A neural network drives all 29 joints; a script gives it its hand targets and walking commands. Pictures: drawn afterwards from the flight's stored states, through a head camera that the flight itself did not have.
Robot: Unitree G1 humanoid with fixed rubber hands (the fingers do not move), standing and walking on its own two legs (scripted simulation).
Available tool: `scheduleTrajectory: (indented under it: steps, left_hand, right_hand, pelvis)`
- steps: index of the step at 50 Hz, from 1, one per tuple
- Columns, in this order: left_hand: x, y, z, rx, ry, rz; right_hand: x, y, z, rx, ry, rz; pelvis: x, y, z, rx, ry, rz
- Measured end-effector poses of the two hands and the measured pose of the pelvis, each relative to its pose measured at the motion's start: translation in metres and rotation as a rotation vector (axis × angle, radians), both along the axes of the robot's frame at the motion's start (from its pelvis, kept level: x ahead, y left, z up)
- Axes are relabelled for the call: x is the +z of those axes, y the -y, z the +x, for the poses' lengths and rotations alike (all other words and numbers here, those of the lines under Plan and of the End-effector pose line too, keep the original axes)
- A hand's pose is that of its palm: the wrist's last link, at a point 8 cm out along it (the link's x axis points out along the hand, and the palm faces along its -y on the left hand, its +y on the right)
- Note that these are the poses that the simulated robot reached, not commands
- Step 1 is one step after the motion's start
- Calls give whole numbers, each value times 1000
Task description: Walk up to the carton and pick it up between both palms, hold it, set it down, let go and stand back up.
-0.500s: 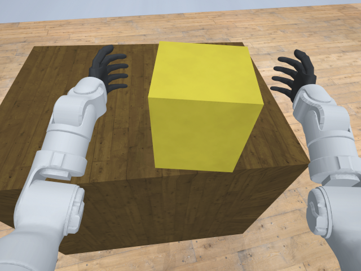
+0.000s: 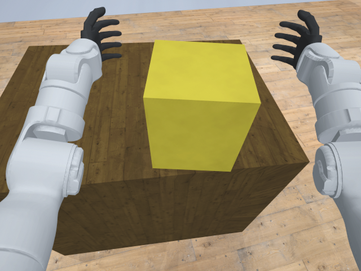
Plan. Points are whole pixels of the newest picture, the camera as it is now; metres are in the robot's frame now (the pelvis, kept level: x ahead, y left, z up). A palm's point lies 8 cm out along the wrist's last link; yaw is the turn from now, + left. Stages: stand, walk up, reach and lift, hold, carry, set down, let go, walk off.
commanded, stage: reach and lift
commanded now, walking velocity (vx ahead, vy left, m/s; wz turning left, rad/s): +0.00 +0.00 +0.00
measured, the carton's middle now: (195, 110) +0.47 -0.06 +0.08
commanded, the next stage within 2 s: none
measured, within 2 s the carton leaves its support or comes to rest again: neither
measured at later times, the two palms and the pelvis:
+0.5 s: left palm (111, 77) +0.52 +0.13 +0.15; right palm (274, 88) +0.46 -0.24 +0.15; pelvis +0.00 +0.01 -0.01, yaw -2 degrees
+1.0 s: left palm (129, 94) +0.51 +0.10 +0.11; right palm (254, 103) +0.47 -0.21 +0.10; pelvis -0.02 +0.00 +0.00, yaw -2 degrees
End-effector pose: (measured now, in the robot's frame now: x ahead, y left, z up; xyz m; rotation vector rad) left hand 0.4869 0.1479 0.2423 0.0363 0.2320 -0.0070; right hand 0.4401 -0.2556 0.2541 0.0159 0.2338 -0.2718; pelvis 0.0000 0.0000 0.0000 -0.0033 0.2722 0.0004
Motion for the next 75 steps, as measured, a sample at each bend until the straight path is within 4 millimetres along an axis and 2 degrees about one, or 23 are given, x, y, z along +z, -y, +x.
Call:
scheduleTrajectory:
  steps: [10, 23, 31, 36, 41, 48, 51, 54, 58, 61, 66, 72, 75]
  left_hand:
    - [-29, -5, 7, 20, -10, -5]
    - [-80, 12, 28, 10, -3, 1]
    - [-117, 18, 23, 0, -44, 8]
    - [-126, 17, 20, 19, -18, 7]
    - [-124, 23, 22, 24, 7, 24]
    - [-128, 43, 21, -3, 3, 19]
    - [-133, 53, 17, -17, 27, 22]
    - [-140, 58, 10, -11, 52, 23]
    - [-156, 54, -4, 14, -30, 5]
    - [-165, 51, -18, -6, -77, 2]
    - [-155, 45, -36, -3, 3, -33]
    - [-148, 39, -30, 39, 16, -44]
    - [-148, 39, -23, 40, 15, -38]
  right_hand:
    - [-43, -3, 0, -14, -54, -13]
    - [-92, -14, 17, -13, -48, -20]
    - [-135, -20, 17, -7, -80, -5]
    - [-153, -22, 17, -1, -62, -7]
    - [-156, -26, 23, 21, -27, -24]
    - [-157, -38, 31, 28, 3, -30]
    - [-157, -42, 30, 20, 51, -23]
    - [-160, -44, 26, 11, 105, 0]
    - [-164, -46, 14, 20, 75, -7]
    - [-163, -50, -4, 30, 37, -31]
    - [-154, -54, -26, 26, 54, -52]
    - [-156, -60, -14, 34, -16, -66]
    - [-158, -62, -3, 28, -12, -27]
  pelvis:
    - [-3, -2, -1, 3, -63, -1]
    - [-10, -6, 2, -26, -176, 7]
    - [-9, -9, 6, -37, -155, 5]
    - [-8, -9, 7, -41, -141, 5]
    - [-7, -8, 1, -39, -107, 3]
    - [-5, -4, -15, -32, -22, 5]
    - [-4, -2, -28, -33, 75, 3]
    - [-3, 0, -47, -46, 267, -4]
    - [-9, 6, -54, -62, 299, -5]
    - [-9, 10, -55, -51, 340, -1]
    - [-9, 16, -63, -42, 384, 0]
    - [-17, 18, -86, -18, 263, 10]
    - [-21, 16, -101, -7, 269, 7]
